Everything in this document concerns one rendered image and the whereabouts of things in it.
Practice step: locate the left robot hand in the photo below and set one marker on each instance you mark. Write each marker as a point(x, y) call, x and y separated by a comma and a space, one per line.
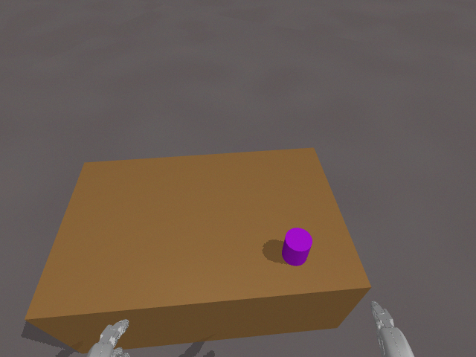
point(108, 339)

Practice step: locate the right robot hand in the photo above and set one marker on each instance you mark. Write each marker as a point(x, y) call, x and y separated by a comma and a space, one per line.
point(392, 342)

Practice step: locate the can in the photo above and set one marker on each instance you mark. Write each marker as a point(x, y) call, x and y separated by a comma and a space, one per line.
point(296, 246)

